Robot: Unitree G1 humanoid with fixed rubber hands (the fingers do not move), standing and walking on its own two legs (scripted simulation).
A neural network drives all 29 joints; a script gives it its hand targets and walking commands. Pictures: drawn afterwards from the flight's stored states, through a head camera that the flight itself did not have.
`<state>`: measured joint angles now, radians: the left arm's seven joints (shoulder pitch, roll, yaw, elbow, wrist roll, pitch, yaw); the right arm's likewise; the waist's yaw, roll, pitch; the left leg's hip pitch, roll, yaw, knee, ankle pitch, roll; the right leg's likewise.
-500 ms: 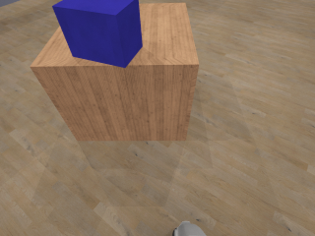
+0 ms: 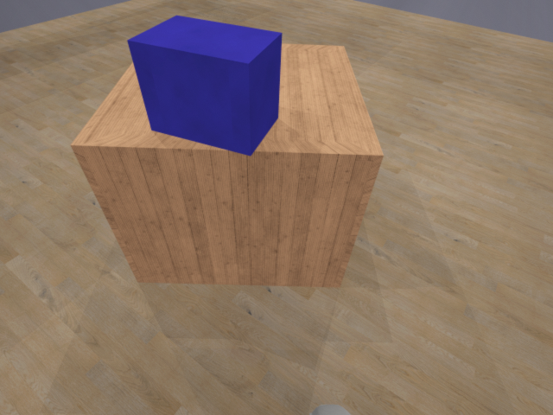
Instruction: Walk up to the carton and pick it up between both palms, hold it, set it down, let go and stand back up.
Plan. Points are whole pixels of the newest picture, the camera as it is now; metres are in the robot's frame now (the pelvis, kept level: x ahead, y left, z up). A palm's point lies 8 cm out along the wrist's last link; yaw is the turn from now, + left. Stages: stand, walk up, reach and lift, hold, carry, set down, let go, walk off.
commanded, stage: walk up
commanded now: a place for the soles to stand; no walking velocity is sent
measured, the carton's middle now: (213, 84) +0.92 +0.11 +0.06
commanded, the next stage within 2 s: none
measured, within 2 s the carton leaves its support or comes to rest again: neither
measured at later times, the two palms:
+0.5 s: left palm (88, 384) +0.23 +0.28 -0.10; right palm out of the picture +0.14 -0.30 -0.11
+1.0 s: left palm (70, 392) +0.22 +0.30 -0.08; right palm (453, 387) +0.19 -0.29 -0.08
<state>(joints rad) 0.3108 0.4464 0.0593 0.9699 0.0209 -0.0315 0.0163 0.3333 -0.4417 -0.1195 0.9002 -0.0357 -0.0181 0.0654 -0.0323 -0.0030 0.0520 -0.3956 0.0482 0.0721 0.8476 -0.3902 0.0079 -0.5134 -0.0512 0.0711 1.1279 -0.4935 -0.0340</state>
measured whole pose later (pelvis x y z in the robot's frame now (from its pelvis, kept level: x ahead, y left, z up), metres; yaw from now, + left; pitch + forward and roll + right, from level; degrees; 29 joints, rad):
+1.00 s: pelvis +0.11 +0.01 +0.04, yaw -4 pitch -3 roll +1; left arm 0.03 0.35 0.00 1.16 0.00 0.00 -0.02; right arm 0.05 -0.34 -0.03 1.11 -0.01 -0.02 0.00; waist 0.01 0.00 0.11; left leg -0.08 0.02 0.05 0.44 -0.31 -0.01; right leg -0.28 -0.01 0.00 0.44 -0.12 0.00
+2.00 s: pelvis +0.26 +0.05 +0.01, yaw -1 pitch -5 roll -1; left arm 0.22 0.38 0.06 0.93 0.02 -0.08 -0.03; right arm 0.30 -0.40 -0.08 0.91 -0.02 0.01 0.06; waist -0.02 0.10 0.13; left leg -0.26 0.02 0.00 1.07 -0.53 0.05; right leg -0.36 -0.01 -0.07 0.72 -0.27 -0.03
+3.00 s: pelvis +0.53 +0.16 -0.01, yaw -1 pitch -3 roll +0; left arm 0.03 0.36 0.00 0.85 0.00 0.00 0.01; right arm 0.11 -0.36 -0.04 0.90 0.00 -0.02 -0.03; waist 0.01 -0.03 0.22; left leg -0.38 0.02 0.02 0.86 -0.42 0.01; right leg -0.51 -0.03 -0.03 0.82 -0.25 -0.01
